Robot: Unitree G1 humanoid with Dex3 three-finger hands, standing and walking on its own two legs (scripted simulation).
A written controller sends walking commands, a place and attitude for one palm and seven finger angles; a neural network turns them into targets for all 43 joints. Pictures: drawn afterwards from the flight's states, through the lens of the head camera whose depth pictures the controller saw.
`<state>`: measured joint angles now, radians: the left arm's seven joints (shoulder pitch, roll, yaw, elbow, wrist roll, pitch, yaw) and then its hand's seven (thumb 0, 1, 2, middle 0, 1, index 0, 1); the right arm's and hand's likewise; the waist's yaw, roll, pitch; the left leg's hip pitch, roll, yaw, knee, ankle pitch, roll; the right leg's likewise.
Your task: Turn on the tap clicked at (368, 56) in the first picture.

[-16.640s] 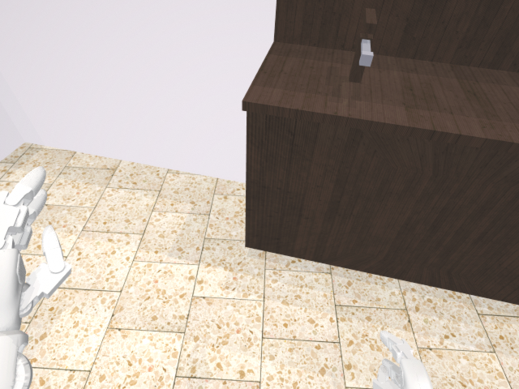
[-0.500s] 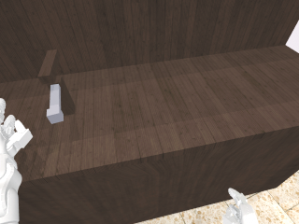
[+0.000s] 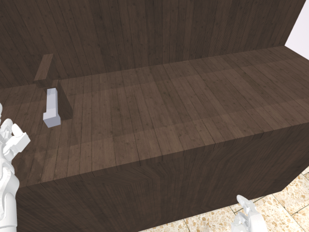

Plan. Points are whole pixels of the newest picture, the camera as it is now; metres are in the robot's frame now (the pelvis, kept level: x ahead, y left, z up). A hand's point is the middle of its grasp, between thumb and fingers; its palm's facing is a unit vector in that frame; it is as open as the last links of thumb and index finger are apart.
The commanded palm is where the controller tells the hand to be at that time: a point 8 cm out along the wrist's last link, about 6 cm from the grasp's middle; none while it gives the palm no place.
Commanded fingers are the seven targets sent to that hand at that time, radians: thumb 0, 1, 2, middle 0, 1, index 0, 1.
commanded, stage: reach beside the lever's end, fingers flat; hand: left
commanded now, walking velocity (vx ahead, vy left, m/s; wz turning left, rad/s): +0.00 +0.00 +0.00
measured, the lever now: (52, 118) +0.31 +0.29 +0.16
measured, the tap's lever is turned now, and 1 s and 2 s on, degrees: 8 8 11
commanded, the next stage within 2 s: push the lever round in 0.98 s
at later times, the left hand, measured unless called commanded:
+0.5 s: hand (35, 127) +0.29 +0.33 +0.15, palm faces +0.58 -0.81 -0.11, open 7.8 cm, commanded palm +0.24 +0.37 +0.16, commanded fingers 0.00 0.90 0.90 -0.15 -0.15 -0.15 -0.15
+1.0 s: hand (41, 122) +0.31 +0.32 +0.15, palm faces +0.53 -0.84 -0.09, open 7.8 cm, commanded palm +0.24 +0.36 +0.16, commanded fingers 0.00 0.90 0.90 -0.15 -0.15 -0.15 -0.15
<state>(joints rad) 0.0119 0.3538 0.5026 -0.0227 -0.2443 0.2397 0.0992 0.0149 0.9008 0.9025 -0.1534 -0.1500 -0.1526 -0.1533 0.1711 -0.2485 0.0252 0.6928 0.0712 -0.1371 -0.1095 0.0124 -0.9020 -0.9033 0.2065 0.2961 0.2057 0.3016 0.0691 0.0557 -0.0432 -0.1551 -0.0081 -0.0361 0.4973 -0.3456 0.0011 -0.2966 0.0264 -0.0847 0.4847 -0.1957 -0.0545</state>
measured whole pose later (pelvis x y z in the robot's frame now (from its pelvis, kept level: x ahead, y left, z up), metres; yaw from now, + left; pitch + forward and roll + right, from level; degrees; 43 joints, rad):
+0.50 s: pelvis +0.00 +0.01 +0.00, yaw +0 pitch +2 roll +0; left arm -0.09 0.38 0.49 0.09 -0.23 0.25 0.10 0.02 0.90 0.90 -0.15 -0.15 -0.15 -0.15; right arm 0.16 -0.25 0.03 0.68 0.07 -0.14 -0.11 0.01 -0.90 -0.90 0.21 0.30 0.21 0.30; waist 0.05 0.06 -0.05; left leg -0.19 -0.01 -0.03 0.51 -0.35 0.01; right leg -0.33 0.02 -0.07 0.49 -0.19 -0.05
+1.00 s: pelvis +0.01 +0.02 +0.00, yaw +0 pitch +2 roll -1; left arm -0.08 0.34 0.44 -0.01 -0.23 0.27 0.10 0.01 0.90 0.90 -0.15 -0.15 -0.15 -0.15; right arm 0.14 -0.23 0.04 0.67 0.06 -0.13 -0.11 0.01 -0.90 -0.90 0.21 0.30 0.21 0.30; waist 0.06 0.06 -0.05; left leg -0.16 -0.02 -0.03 0.49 -0.36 0.02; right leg -0.31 0.01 -0.08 0.48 -0.21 -0.03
